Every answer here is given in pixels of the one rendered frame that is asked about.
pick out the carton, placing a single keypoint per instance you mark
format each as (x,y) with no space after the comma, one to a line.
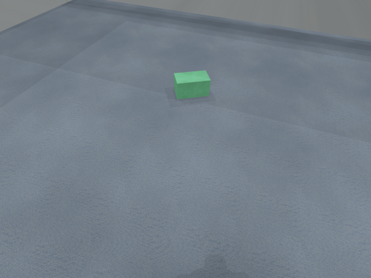
(191,84)

